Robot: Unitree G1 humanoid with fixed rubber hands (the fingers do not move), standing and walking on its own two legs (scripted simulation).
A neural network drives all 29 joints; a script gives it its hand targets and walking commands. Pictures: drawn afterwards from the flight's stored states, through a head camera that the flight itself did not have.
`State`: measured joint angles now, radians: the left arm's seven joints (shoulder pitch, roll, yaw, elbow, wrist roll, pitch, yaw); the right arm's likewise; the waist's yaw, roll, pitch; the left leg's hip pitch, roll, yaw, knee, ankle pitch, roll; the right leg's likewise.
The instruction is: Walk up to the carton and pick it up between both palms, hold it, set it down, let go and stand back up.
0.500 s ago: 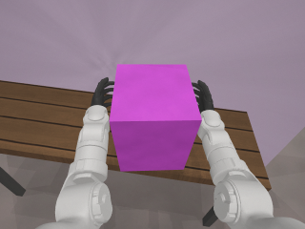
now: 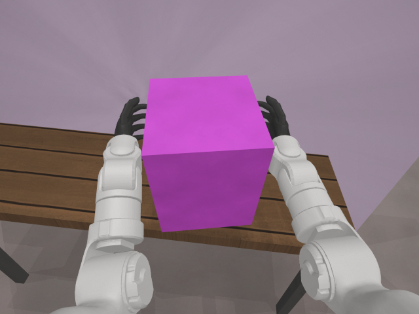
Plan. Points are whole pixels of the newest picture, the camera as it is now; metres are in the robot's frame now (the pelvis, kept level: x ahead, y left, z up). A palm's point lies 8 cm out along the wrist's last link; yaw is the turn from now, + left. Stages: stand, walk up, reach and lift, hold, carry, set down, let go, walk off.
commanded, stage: reach and lift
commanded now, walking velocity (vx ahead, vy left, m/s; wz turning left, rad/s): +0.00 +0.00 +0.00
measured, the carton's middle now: (203, 155) +0.40 +0.00 +0.11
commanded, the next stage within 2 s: hold in 1.26 s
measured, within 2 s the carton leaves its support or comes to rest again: neither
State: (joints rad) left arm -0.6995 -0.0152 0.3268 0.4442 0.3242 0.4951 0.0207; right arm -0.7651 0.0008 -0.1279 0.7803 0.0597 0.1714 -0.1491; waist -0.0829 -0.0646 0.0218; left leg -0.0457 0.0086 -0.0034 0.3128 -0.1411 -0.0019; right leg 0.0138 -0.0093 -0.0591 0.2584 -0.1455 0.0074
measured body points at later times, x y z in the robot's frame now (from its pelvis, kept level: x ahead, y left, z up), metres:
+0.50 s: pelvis +0.00 +0.00 +0.00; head -0.05 +0.02 +0.45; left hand +0.39 +0.14 +0.20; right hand +0.38 -0.15 +0.20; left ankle +0.03 +0.12 -0.75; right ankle +0.01 -0.12 -0.75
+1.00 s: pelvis +0.00 +0.00 +0.00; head -0.05 +0.02 +0.45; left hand +0.39 +0.15 +0.21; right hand +0.39 -0.15 +0.21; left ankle +0.03 +0.12 -0.75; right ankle +0.01 -0.12 -0.75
